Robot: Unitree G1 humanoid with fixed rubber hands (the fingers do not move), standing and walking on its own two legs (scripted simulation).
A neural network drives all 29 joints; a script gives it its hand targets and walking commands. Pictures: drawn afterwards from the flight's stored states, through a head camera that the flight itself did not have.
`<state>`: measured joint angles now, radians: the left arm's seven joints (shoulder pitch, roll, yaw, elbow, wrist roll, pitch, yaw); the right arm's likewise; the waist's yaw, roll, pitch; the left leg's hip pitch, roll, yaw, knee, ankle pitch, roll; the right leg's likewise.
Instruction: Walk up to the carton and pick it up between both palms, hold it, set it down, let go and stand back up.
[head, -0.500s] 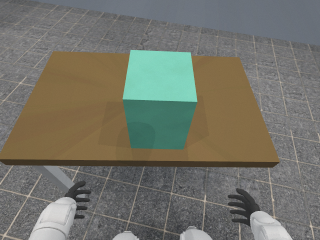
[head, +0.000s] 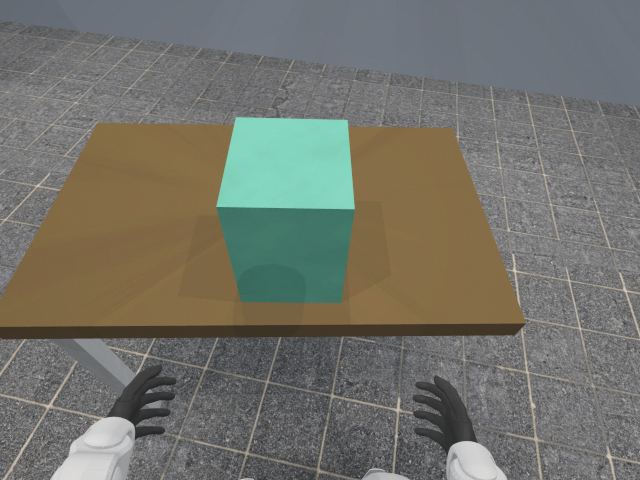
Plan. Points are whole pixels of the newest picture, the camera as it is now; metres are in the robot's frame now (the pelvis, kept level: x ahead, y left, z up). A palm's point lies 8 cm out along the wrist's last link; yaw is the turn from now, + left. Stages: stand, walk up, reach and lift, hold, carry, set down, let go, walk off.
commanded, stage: reach and lift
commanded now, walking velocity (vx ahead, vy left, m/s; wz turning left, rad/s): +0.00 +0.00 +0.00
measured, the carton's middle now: (291, 215) +0.50 +0.06 +0.01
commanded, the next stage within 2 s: none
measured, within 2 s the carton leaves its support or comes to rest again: neither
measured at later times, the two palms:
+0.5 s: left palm (115, 437) +0.19 +0.24 -0.02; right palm (457, 449) +0.18 -0.15 -0.04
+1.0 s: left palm (137, 387) +0.24 +0.23 -0.01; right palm (452, 385) +0.25 -0.15 -0.01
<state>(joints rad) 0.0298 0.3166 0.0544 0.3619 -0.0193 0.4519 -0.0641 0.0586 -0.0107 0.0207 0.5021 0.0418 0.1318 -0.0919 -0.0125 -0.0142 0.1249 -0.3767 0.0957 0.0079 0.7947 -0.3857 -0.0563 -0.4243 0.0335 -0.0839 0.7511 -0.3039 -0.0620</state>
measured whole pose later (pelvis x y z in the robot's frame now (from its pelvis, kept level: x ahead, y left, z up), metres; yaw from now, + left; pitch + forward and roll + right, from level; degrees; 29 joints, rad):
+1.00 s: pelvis +0.03 +0.00 +0.03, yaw +2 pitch -3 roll +1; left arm 0.07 0.22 -0.01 0.52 -0.15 -0.14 0.01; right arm 0.14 0.00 0.05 0.47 0.07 -0.18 -0.11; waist 0.02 -0.04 0.09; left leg -0.14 0.05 0.02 0.47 -0.27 -0.05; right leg -0.22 0.00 -0.08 0.51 -0.24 -0.05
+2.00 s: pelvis +0.06 +0.04 +0.04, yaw -1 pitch -1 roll -1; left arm -0.22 0.07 0.04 0.34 -0.01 0.10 0.09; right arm -0.26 -0.15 0.01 0.58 0.21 -0.17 -0.07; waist 0.02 0.00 0.06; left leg -0.09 0.05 0.07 0.38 -0.27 0.00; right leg -0.12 0.01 -0.03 0.29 -0.15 0.01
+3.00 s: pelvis +0.04 +0.03 +0.03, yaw +1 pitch +13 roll -2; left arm -1.06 0.23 0.05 1.21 -0.15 0.01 0.10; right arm -1.06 -0.18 -0.07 1.19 0.21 0.01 -0.16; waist 0.00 0.00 -0.12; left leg -0.46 0.06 0.01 0.48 -0.24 -0.03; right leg -0.46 0.01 -0.08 0.37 -0.13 -0.02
